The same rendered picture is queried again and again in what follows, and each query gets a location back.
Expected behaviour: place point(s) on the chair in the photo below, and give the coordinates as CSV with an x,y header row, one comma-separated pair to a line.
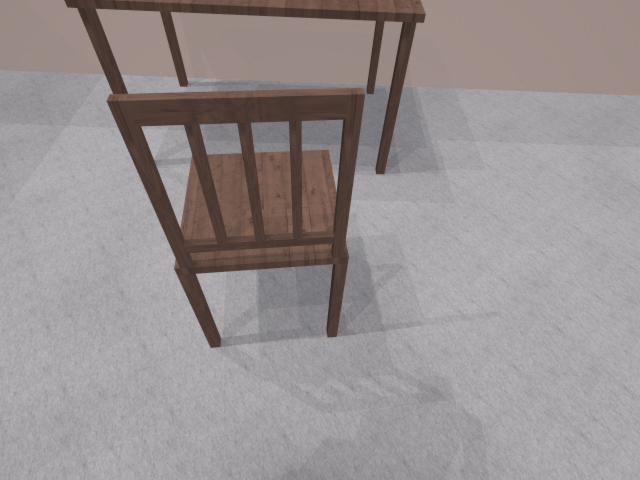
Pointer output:
x,y
249,211

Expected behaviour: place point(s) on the table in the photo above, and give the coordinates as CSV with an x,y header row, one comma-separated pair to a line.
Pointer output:
x,y
409,12

